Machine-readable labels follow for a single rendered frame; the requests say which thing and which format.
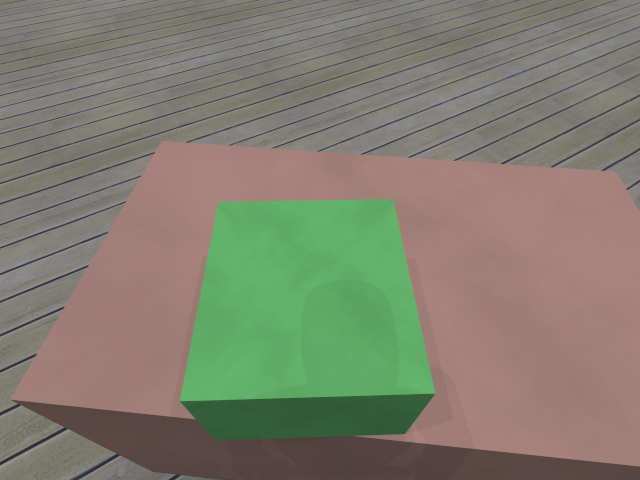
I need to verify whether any pedestal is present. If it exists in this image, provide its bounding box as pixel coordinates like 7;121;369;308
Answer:
10;141;640;480

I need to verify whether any carton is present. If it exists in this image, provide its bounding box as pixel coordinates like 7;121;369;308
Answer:
180;199;435;440

